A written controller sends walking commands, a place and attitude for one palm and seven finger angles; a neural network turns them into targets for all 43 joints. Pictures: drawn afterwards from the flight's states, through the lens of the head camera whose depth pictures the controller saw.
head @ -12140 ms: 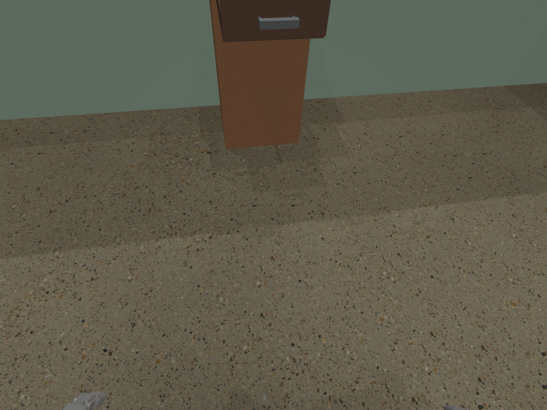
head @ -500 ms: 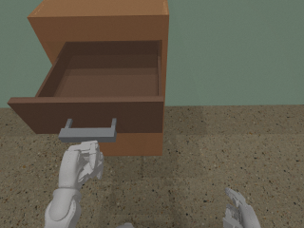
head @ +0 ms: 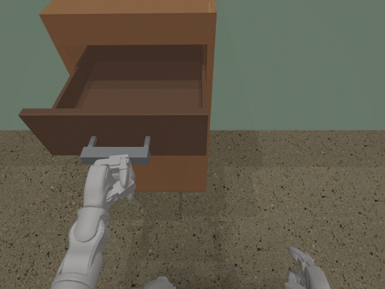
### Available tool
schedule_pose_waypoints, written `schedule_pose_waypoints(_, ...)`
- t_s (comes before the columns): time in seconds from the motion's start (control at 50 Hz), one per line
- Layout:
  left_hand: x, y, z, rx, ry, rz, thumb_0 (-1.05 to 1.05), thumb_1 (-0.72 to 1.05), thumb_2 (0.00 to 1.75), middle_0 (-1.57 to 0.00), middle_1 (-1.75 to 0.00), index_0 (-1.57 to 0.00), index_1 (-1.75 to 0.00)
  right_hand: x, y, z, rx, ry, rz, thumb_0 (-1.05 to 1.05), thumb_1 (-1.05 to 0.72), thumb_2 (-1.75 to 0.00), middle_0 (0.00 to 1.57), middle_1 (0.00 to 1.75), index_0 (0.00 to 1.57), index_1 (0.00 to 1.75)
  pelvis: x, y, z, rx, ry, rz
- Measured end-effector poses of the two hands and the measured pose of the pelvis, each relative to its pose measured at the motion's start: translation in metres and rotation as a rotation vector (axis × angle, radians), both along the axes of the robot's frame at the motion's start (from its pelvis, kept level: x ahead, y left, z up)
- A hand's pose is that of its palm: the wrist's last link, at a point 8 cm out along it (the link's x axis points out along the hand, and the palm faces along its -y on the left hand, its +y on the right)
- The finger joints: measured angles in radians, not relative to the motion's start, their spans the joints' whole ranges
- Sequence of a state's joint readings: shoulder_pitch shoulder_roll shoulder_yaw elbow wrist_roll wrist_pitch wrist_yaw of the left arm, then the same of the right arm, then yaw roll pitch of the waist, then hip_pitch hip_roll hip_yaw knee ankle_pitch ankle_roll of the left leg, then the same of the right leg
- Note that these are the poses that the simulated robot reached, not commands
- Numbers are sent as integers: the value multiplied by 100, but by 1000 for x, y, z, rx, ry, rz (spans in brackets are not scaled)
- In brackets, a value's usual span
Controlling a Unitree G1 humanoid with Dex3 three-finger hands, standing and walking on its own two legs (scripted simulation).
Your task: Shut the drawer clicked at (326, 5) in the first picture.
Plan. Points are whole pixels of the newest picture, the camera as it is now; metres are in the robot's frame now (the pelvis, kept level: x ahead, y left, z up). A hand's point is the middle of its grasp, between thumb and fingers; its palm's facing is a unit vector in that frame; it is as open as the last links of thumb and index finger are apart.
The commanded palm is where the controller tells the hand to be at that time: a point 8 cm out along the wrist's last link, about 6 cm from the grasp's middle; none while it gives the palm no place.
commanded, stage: push the drawer shut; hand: left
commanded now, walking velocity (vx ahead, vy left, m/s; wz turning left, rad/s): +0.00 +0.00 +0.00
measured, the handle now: (118, 147) +0.39 +0.18 +0.07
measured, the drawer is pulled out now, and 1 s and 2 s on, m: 0.26 0.13 0.01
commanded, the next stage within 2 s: none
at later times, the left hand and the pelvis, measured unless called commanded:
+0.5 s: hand (136, 150) +0.39 +0.14 +0.07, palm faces +0.01 -1.00 -0.05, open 3.0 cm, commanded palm +0.37 +0.20 +0.07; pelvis +0.00 +0.01 +0.00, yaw -1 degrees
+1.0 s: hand (139, 128) +0.45 +0.15 +0.07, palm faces +0.02 -1.00 -0.03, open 3.0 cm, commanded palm +0.44 +0.20 +0.07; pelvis -0.01 +0.02 -0.01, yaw -2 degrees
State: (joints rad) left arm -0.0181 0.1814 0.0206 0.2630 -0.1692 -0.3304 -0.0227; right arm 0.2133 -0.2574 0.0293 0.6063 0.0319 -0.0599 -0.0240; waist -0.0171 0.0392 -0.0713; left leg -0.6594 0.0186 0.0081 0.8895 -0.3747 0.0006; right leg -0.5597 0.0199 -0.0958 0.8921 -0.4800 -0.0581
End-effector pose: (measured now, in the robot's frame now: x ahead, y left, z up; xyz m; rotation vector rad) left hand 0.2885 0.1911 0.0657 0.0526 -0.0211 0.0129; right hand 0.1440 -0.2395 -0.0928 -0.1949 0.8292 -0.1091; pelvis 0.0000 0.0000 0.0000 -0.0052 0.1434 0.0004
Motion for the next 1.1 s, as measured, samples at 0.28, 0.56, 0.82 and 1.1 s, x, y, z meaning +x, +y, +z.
schedule_pose_waypoints(0.28, 47, 1, 2, -1, 9, 3, -1, 80, 95, -140, -160, -140, -160, -37, -1, -6, -7, 76, -46, 1, -90, -89, 20, 29, 20, 30, -8, 5, 2, -4, 9, -9)
schedule_pose_waypoints(0.56, 84, 5, 2, -7, 7, 0, -1, 77, 92, -140, -160, -140, -160, -72, -2, -13, -16, 196, -97, 1, -90, -89, 20, 29, 20, 30, -3, 14, 1, -8, 40, -22)
schedule_pose_waypoints(0.82, 116, 8, 1, -14, 15, 8, -3, 75, 91, -140, -160, -140, -160, -85, 4, -19, -18, 249, -109, 1, -90, -89, 20, 29, 20, 30, -5, 18, -4, -15, 72, -22)
schedule_pose_waypoints(1.1, 148, 10, 3, -23, 21, 12, 0, 73, 89, -140, -160, -140, -160, -122, 1, -24, -24, 338, -157, 1, -90, -89, 20, 29, 20, 30, -7, 18, -9, -19, 106, -34)
